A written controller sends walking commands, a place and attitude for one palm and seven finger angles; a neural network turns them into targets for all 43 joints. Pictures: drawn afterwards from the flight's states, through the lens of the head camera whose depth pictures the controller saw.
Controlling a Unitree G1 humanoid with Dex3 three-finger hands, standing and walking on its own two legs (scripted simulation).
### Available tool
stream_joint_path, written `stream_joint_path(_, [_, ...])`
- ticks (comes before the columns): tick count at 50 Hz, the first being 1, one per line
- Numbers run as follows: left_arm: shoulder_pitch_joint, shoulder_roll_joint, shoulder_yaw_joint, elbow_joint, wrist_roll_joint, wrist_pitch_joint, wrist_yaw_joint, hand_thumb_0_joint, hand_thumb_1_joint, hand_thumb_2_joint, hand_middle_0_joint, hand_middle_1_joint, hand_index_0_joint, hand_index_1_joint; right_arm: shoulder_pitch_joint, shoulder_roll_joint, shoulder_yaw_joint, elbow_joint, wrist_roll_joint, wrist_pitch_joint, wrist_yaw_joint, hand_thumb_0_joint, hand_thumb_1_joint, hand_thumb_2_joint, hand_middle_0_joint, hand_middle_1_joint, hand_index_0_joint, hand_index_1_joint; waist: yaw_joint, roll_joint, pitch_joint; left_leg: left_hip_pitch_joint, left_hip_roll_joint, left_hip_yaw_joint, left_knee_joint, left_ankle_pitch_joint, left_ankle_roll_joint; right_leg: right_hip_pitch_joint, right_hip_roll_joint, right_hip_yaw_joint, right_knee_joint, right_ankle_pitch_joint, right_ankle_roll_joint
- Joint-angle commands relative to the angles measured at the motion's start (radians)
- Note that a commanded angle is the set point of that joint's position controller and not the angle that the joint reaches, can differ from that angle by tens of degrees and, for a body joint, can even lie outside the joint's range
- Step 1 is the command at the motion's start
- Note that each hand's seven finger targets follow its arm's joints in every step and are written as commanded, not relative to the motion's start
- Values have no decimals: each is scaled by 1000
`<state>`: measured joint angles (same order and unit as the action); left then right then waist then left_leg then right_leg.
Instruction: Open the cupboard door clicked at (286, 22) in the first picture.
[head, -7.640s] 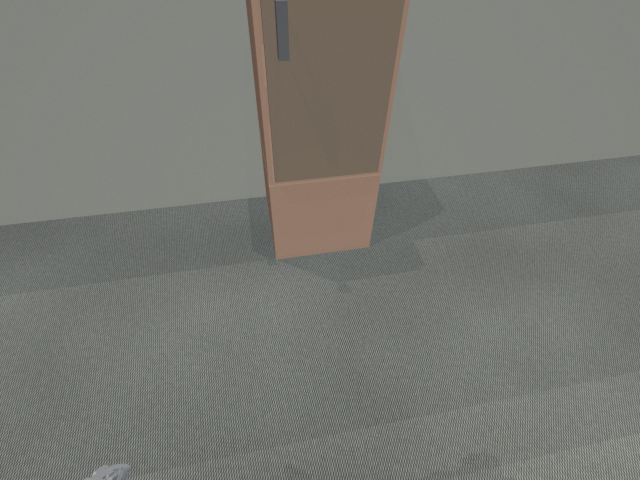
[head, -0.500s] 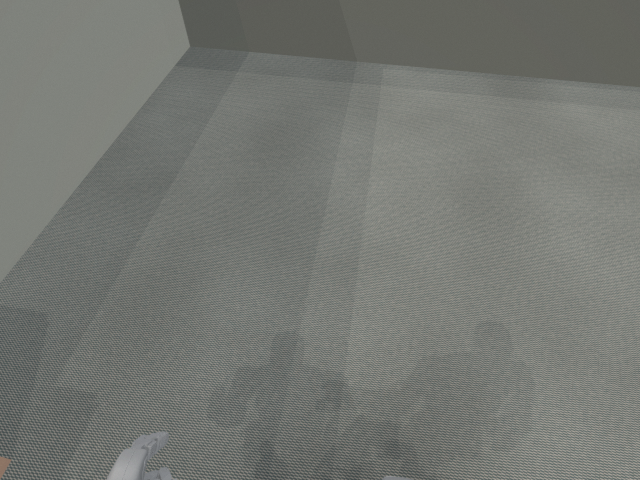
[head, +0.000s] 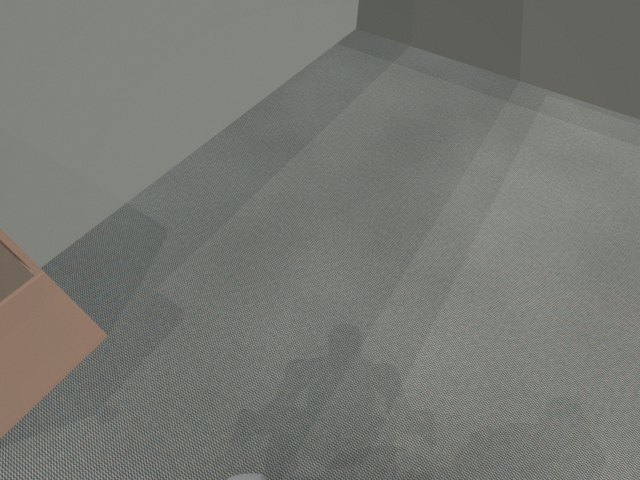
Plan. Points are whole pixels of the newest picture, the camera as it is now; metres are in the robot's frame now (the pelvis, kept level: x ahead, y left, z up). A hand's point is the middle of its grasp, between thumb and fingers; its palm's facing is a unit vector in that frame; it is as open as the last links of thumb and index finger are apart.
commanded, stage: turn to face it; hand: left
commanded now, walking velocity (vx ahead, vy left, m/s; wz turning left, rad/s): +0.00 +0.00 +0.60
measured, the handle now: out of the picture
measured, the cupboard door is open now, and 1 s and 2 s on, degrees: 0 0 0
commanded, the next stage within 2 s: take the last steps up to it in 1.66 s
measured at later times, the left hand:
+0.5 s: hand out of the picture +0.08 +0.22 -0.14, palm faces +0.26 -0.92 -0.29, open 7.4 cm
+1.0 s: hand out of the picture -0.13 +0.20 -0.18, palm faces +0.59 -0.77 -0.25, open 7.4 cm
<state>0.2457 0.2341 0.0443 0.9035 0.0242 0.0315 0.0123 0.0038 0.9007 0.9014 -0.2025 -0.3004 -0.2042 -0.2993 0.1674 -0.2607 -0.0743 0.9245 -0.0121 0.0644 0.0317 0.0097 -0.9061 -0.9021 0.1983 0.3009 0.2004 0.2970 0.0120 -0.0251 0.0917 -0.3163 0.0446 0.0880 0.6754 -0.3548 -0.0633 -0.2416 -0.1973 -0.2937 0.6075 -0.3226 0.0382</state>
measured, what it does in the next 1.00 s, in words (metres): steps on the spot, turning left: left foot, then right foot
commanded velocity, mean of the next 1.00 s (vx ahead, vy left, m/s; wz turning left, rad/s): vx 0.00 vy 0.00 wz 0.60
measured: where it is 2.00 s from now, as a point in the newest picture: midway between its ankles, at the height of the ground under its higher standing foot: outside the picture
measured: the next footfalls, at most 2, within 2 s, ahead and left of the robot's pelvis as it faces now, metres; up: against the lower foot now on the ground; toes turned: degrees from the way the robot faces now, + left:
left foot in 0.02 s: +0.04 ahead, +0.12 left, +0.00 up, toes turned +6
right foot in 0.50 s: +0.08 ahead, -0.12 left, +0.00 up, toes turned +14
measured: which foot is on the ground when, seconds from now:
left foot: up 0.00-0.00, down 0.02-0.50, up 0.52-0.94, down 0.96-1.00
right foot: down 0.00-0.02, up 0.04-0.48, down 0.50-0.96, up 0.98-1.00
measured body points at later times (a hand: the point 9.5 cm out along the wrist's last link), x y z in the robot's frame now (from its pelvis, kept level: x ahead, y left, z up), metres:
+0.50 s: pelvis +0.00 -0.02 +0.00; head +0.03 -0.03 +0.45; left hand +0.06 +0.26 -0.11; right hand +0.12 -0.25 -0.15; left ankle +0.01 +0.12 -0.73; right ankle +0.04 -0.13 -0.73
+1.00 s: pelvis -0.03 +0.00 -0.01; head -0.02 +0.04 +0.44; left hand -0.16 +0.24 -0.16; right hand +0.20 -0.17 -0.13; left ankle -0.09 +0.09 -0.73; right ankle +0.04 -0.12 -0.71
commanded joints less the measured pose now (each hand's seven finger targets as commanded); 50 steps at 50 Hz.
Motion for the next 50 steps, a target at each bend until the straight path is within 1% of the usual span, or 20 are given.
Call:
stream_joint_path(1, [-46,83,37,-127,-13,-3,2,0,900,900,-200,-300,-200,-300,173,-281,-68,-57,-4,-50,-15,0,-900,-900,200,300,200,300,-101,402,-199,344,364,-504,-340,696,207,-375,55,112,414,-375,70])
stream_joint_path(2, [-94,112,37,-136,-5,5,6,0,900,900,-200,-300,-200,-300,209,-283,-66,-31,-4,-44,-20,0,-900,-900,200,300,200,300,-112,271,-214,319,397,-469,-313,693,268,-374,46,222,526,-343,46])
stream_joint_path(3, [-107,106,39,-129,-2,8,5,0,900,900,-200,-300,-200,-300,173,-251,-56,-41,-6,-48,-27,0,-900,-900,200,300,200,300,-92,224,-178,255,344,-430,-335,547,254,-383,34,249,554,-271,41])
stream_joint_path(8, [-42,118,50,-59,-5,2,-8,0,900,900,-200,-300,-200,-300,4,-167,-25,-90,-4,-57,-42,0,-900,-900,200,300,200,300,-22,183,-127,171,168,-288,-342,477,192,-328,71,275,561,-44,58])
stream_joint_path(17, [-129,92,38,-115,-14,-4,7,0,900,900,-200,-300,-200,-300,70,-177,-42,-73,-12,-45,-39,0,-900,-900,200,300,200,300,-59,173,-140,211,172,-439,-313,484,242,-268,131,293,284,-121,62])
stream_joint_path(22, [-25,97,38,-102,-24,-20,13,0,900,900,-200,-300,-200,-300,9,-174,-48,-92,-8,-36,-35,0,-900,-900,200,300,200,300,-4,178,-166,62,111,-469,-225,500,196,9,182,266,-53,17,41])
stream_joint_path(23, [11,119,44,-95,-21,-31,16,0,900,900,-200,-300,-200,-300,0,-155,-47,-97,-1,-36,-32,0,-900,-900,200,300,200,300,20,135,-180,-15,71,-448,-168,421,156,129,156,280,-202,119,37])
stream_joint_path(24, [41,188,58,-94,-9,-42,23,0,900,900,-200,-300,-200,-300,26,-92,-39,-103,8,-38,-25,0,-900,-900,200,300,200,300,31,-64,-207,-186,-19,-348,-21,158,85,299,-31,447,-324,108,-11])
stream_joint_path(25, [41,267,71,-102,2,-42,27,0,900,900,-200,-300,-200,-300,22,-53,-32,-131,4,-38,-25,0,-900,-900,200,300,200,300,37,-286,-180,-325,-147,-161,220,-226,12,287,-289,698,-354,227,-133])
stream_joint_path(26, [22,253,62,-112,-5,-35,29,0,900,900,-200,-300,-200,-300,10,-108,-45,-125,-6,-31,-26,0,-900,-900,200,300,200,300,28,-183,-161,-285,-87,-199,394,-241,23,152,-315,651,-343,234,-192])
stream_joint_path(28, [-109,173,50,-139,-9,-33,30,0,900,900,-200,-300,-200,-300,45,-101,-55,-82,-10,-10,-14,0,-900,-900,200,300,200,300,-34,-159,-71,-261,-44,-191,521,-113,20,17,-201,520,-371,69,-151])
stream_joint_path(31, [-116,128,31,-139,-7,-41,22,0,900,900,-200,-300,-200,-300,72,-76,-43,-51,-12,0,2,0,-900,-900,200,300,200,300,-45,-138,-37,-258,-26,-125,567,7,-4,14,-109,322,-332,163,-118])
stream_joint_path(35, [-49,145,37,-111,-3,-38,24,0,900,900,-200,-300,-200,-300,26,-74,-39,-58,-10,7,5,0,-900,-900,200,300,200,300,-12,-146,-38,-256,-4,-92,483,8,-21,67,-132,279,-344,115,-129])
stream_joint_path(42, [18,201,58,-72,9,-28,19,0,900,900,-200,-300,-200,-300,-61,-48,-15,-87,1,-14,4,0,-900,-900,200,300,200,300,37,-185,-99,-136,-4,-2,137,-97,-10,151,-190,218,-242,345,-164])
stream_joint_path(45, [19,207,64,-57,4,-20,14,0,900,900,-200,-300,-200,-300,3,-57,-13,-77,1,-30,-3,0,-900,-900,200,300,200,300,12,-177,-154,3,-26,33,-86,3,9,151,-183,148,-107,437,-115])
stream_joint_path(46, [16,202,64,-56,-5,-15,10,0,900,900,-200,-300,-200,-300,46,-81,-18,-68,0,-36,-3,0,-900,-900,200,300,200,300,-18,-113,-179,121,-26,17,-206,129,20,79,-162,115,-22,380,-72])
stream_joint_path(47, [18,164,60,-72,-13,-8,7,0,900,900,-200,-300,-200,-300,109,-157,-38,-57,-4,-46,-6,0,-900,-900,200,300,200,300,-56,71,-221,283,88,-149,-298,269,67,-82,-96,82,156,192,-14])
stream_joint_path(48, [-33,91,38,-118,-16,-5,0,0,900,900,-200,-300,-200,-300,162,-268,-65,-59,-5,-49,-12,0,-900,-900,200,300,200,300,-92,376,-203,366,341,-481,-333,608,181,-364,40,91,369,-328,65])
stream_joint_path(49, [-104,109,33,-135,-6,4,5,0,900,900,-200,-300,-200,-300,214,-289,-67,-28,-5,-43,-20,0,-900,-900,200,300,200,300,-120,291,-211,327,394,-496,-322,669,263,-379,52,206,492,-354,50])
stream_joint_path(50, [-116,109,38,-127,-3,10,6,0,900,900,-200,-300,-200,-300,182,-257,-58,-29,-7,-46,-28,0,-900,-900,200,300,200,300,-99,234,-177,272,349,-455,-343,545,254,-387,35,248,535,-282,42])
